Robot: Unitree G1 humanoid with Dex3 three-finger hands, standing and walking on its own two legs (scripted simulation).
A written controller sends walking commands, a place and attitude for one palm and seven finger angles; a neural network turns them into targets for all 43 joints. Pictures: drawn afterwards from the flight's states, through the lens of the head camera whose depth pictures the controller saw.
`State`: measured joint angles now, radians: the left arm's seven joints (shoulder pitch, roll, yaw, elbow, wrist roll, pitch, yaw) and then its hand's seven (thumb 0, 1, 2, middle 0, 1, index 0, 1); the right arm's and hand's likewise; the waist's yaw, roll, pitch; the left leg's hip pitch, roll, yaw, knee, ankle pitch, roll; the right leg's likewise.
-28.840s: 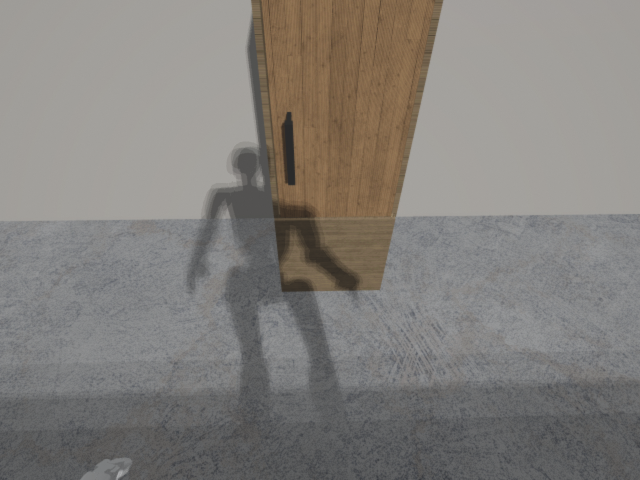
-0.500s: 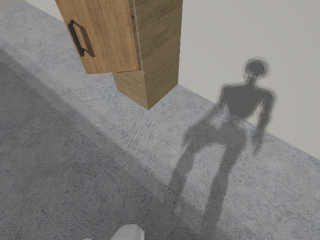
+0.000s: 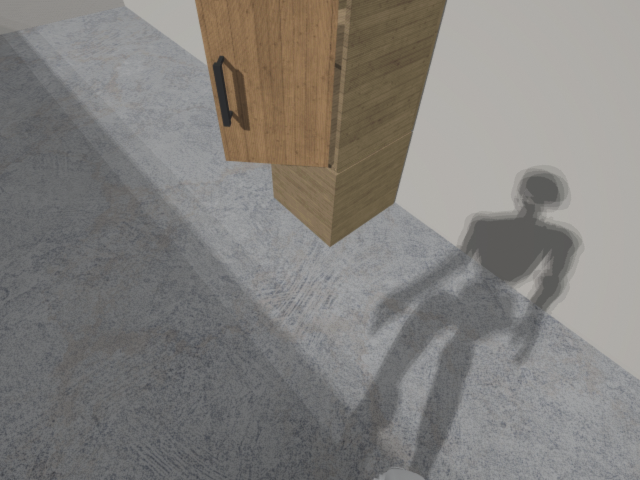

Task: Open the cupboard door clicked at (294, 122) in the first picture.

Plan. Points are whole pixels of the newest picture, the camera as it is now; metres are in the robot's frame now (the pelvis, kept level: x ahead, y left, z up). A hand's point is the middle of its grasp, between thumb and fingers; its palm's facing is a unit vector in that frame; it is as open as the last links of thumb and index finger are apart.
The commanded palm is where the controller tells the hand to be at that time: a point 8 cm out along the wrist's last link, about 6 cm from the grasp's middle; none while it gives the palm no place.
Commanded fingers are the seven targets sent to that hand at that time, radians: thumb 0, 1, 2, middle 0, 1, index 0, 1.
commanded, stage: take the last steps up to it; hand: left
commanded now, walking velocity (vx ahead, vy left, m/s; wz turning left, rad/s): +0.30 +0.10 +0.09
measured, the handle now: (224, 92) +1.04 +0.33 -0.09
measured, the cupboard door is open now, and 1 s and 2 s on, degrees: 45 45 45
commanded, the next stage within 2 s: come to a stop and stand still in 1.16 s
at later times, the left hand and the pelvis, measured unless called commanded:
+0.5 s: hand out of the picture +0.10 +0.16 -0.16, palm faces +0.15 -0.97 -0.21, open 7.3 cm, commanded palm none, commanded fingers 0.00 0.90 0.90 -0.20 -0.30 -0.20 -0.30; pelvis +0.15 -0.01 +0.00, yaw +5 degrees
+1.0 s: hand (185, 307) +0.41 +0.27 -0.17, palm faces +0.06 -0.98 -0.19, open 7.4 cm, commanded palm none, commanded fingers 0.00 0.90 0.90 -0.20 -0.30 -0.20 -0.30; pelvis +0.33 +0.08 +0.00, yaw +2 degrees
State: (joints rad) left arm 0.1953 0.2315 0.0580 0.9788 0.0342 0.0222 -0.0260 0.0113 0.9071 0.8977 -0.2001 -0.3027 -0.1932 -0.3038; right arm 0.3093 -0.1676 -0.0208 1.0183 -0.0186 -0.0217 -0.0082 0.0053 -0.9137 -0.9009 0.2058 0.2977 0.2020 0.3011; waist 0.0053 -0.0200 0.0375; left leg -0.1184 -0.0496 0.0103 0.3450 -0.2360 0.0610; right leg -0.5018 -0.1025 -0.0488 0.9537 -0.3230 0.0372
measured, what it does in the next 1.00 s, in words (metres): walks ahead: right foot, then left foot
